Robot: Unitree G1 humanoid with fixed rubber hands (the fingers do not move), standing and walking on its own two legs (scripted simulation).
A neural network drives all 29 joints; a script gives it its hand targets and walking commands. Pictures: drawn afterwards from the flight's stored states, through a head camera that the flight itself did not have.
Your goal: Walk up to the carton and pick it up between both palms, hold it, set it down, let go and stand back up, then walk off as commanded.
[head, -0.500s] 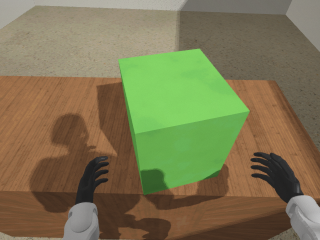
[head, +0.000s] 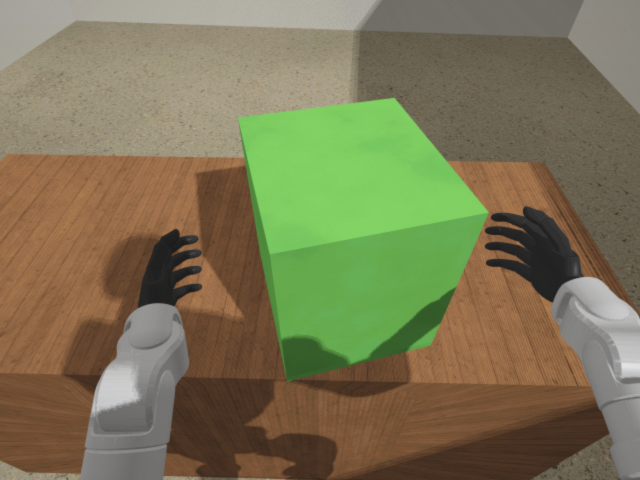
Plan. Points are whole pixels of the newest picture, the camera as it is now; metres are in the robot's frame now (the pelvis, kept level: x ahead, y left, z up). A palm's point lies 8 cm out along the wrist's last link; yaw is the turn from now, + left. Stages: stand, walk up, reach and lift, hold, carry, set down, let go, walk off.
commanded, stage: reach and lift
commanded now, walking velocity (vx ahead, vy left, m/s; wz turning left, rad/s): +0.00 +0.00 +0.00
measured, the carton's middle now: (340, 239) +0.47 +0.01 +0.04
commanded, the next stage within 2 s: none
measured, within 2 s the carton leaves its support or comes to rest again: neither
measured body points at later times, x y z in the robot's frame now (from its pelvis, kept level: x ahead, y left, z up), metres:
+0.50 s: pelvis +0.00 +0.00 +0.00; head +0.02 +0.00 +0.45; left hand +0.36 +0.22 +0.16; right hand +0.43 -0.21 +0.17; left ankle +0.02 +0.15 -0.74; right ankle +0.04 -0.09 -0.74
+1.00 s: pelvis +0.00 +0.00 +0.00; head +0.02 +0.00 +0.45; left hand +0.41 +0.21 +0.20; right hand +0.47 -0.19 +0.22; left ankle +0.02 +0.15 -0.74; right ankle +0.04 -0.09 -0.74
